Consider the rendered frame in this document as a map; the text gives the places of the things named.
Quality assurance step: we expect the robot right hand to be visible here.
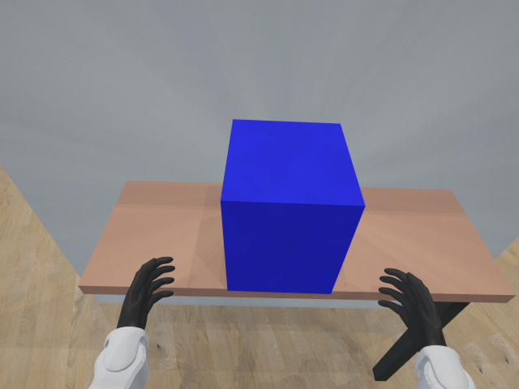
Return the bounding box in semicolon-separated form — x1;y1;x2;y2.
378;268;447;352

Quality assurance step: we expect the carton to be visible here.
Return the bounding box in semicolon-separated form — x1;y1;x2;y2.
221;119;365;294

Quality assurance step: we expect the robot left hand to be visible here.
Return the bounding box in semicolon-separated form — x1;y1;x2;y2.
117;257;175;329

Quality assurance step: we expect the right robot forearm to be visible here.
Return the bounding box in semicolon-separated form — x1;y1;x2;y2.
414;345;477;389

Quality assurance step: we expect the table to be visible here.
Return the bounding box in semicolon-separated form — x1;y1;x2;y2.
78;181;516;381

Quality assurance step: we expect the left robot forearm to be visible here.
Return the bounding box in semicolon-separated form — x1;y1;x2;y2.
88;327;149;389

